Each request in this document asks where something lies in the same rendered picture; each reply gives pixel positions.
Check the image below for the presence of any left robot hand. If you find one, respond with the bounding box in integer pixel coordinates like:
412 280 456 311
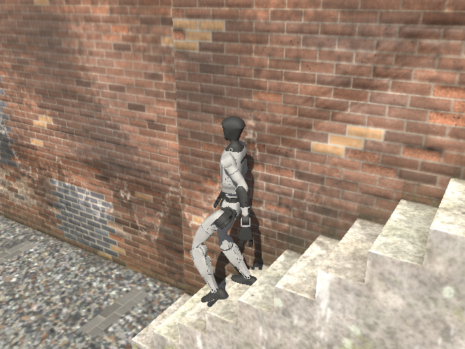
238 227 253 247

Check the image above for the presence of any left robot forearm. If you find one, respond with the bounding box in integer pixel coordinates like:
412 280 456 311
235 186 251 228

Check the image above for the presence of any right robot hand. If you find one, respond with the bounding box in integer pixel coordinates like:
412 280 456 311
214 191 226 210

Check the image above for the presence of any robot left thigh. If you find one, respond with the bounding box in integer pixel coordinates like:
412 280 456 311
192 209 233 256

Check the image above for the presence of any humanoid robot torso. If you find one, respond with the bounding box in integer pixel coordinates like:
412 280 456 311
219 146 247 220

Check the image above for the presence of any left robot upper arm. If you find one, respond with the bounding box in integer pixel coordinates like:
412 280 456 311
221 152 248 192

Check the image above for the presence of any right robot upper arm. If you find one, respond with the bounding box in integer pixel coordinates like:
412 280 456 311
240 141 248 173

